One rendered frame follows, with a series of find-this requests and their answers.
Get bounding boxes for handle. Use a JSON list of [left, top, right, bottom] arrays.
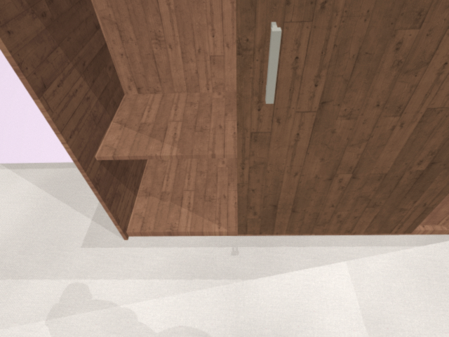
[[265, 22, 281, 104]]

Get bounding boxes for wardrobe door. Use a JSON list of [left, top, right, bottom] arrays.
[[420, 194, 449, 225], [236, 0, 449, 234]]

